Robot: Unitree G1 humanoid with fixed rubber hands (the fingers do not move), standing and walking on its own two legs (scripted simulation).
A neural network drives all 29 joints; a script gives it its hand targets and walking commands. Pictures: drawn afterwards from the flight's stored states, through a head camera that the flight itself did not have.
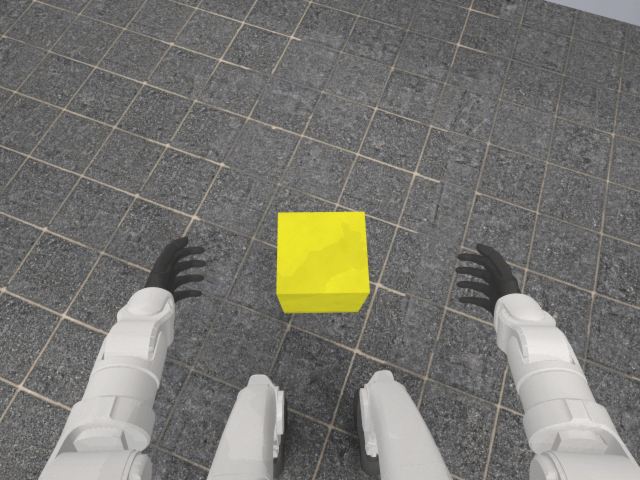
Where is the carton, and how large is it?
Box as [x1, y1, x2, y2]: [276, 212, 369, 312]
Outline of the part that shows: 278,213 276,294 284,312 357,311 369,292 364,212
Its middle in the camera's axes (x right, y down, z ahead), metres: +0.00 +0.07 +1.02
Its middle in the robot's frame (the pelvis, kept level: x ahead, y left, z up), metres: +0.52 -0.02 -0.56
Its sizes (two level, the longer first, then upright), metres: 0.210 0.200 0.250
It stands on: the floor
